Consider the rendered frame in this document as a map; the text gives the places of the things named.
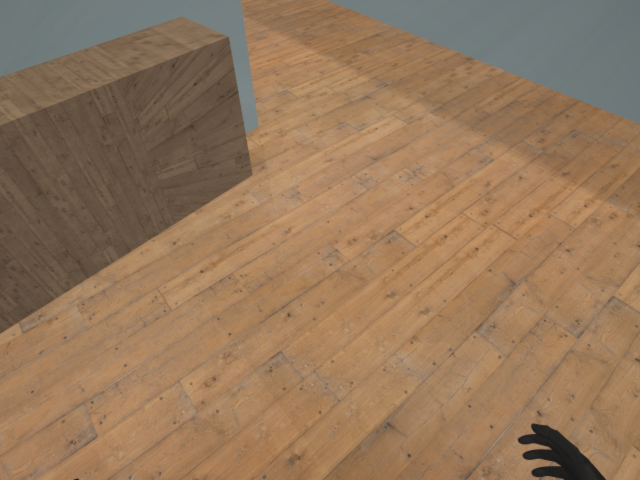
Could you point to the pedestal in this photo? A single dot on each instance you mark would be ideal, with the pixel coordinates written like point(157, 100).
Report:
point(105, 148)

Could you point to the right robot hand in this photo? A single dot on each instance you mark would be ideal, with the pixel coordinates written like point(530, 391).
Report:
point(573, 464)

